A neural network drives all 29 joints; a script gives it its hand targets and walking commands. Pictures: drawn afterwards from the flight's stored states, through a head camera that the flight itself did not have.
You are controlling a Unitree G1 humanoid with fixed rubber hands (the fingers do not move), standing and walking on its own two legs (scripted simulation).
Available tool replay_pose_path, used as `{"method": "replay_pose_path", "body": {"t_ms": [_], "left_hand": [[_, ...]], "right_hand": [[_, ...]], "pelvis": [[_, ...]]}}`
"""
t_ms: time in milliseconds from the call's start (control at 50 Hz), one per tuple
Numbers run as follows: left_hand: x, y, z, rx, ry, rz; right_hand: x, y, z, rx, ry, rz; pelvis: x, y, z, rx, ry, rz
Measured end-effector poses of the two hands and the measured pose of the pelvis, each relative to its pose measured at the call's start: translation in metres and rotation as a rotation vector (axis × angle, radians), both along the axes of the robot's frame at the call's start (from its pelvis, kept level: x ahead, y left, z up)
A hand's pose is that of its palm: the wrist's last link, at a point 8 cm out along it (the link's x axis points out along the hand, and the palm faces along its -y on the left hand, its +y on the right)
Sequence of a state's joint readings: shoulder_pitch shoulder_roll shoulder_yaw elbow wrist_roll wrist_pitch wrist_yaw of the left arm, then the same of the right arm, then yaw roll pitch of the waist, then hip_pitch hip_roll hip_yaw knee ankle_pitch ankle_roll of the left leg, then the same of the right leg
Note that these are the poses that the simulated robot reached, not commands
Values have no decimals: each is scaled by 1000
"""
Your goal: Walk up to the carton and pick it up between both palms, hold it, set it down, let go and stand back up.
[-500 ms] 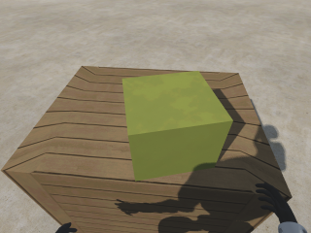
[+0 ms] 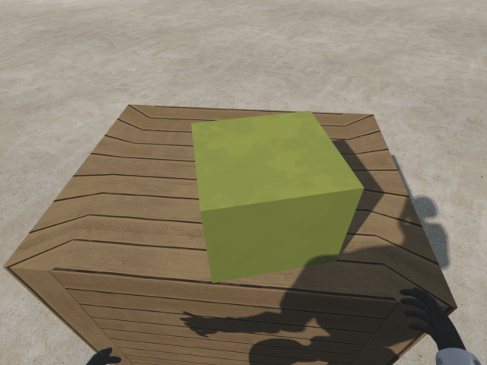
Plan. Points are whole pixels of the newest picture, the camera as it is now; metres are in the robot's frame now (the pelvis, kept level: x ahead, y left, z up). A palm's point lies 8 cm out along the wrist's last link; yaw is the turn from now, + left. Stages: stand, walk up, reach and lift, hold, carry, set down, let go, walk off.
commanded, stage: stand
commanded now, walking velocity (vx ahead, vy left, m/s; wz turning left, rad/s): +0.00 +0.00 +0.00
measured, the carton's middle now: (263, 192) +0.47 +0.00 +0.03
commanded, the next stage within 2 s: none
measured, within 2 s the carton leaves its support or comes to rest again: neither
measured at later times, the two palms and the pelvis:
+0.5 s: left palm out of the picture +0.10 +0.29 -0.07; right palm out of the picture +0.14 -0.29 -0.10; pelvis +0.00 +0.00 +0.00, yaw +0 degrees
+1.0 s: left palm out of the picture +0.11 +0.29 -0.08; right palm out of the picture +0.14 -0.30 -0.09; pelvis +0.00 +0.00 +0.00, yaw +0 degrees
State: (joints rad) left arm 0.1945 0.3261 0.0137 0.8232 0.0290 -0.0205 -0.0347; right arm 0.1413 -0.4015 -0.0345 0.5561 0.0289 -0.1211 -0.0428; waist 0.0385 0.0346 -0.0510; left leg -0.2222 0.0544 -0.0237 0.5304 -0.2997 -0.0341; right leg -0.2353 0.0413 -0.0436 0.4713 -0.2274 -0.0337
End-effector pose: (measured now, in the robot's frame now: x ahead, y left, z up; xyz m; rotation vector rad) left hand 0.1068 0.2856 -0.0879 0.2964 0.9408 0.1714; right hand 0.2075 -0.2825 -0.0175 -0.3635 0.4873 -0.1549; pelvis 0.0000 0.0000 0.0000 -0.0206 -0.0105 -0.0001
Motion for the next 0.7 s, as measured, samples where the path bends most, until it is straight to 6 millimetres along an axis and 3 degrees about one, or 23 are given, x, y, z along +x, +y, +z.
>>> {"method": "replay_pose_path", "body": {"t_ms": [140,460,700], "left_hand": [[-1,1,2,6,-3,0],[-8,8,15,71,51,2],[6,8,18,81,21,-3]], "right_hand": [[-5,-1,-6,8,39,-6],[-64,-8,-79,85,374,-75],[-70,-9,-83,86,403,-82]], "pelvis": [[-2,0,0,0,-3,0],[-4,-1,0,1,-6,0],[-4,-1,0,1,-6,0]]}}
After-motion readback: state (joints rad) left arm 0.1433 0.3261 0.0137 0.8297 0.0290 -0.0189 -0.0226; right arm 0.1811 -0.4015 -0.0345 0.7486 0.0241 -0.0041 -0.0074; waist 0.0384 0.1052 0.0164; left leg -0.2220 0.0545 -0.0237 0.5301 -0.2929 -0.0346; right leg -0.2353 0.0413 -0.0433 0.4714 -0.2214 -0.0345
